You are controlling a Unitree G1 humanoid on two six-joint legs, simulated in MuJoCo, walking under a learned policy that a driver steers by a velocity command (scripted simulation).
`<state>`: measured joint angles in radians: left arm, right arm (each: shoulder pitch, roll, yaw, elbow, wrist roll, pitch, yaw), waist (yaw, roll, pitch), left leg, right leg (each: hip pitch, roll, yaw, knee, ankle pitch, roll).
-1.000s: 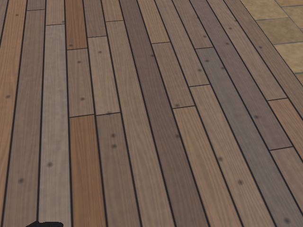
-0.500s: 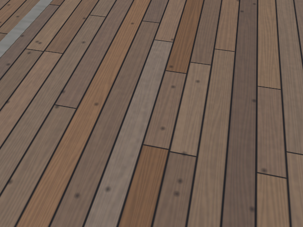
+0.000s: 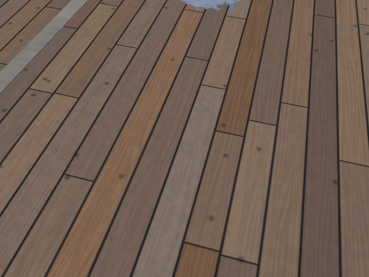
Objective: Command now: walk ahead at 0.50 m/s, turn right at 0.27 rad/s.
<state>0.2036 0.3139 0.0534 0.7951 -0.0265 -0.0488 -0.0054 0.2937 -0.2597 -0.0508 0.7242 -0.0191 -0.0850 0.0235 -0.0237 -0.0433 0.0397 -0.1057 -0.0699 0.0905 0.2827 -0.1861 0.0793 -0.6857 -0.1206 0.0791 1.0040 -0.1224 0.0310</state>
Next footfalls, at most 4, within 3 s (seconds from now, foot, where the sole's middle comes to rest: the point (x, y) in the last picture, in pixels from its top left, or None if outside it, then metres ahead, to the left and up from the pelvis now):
0.28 right None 0.32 -0.16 -0.78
0.74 left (195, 235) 0.64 -0.04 -0.78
1.22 right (288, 217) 0.71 -0.42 -0.78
1.66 left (228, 193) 0.82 -0.19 -0.78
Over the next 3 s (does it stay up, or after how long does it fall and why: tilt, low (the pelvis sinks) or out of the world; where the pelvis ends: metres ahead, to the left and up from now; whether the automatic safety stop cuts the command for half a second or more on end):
stays up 1.23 -0.34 -0.02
